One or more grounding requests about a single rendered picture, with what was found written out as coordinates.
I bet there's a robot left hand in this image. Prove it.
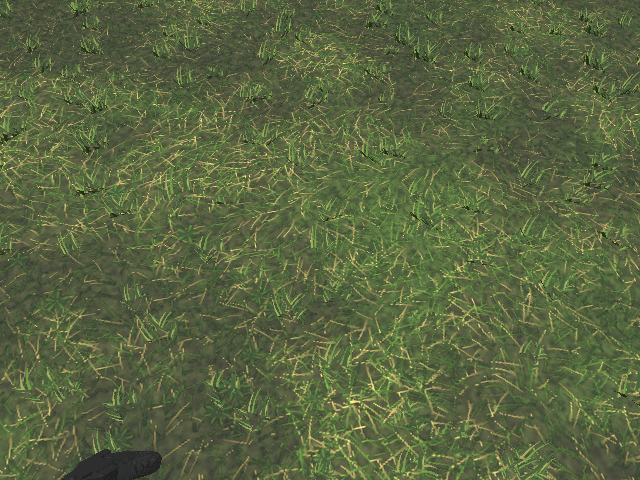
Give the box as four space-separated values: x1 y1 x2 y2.
61 449 162 480

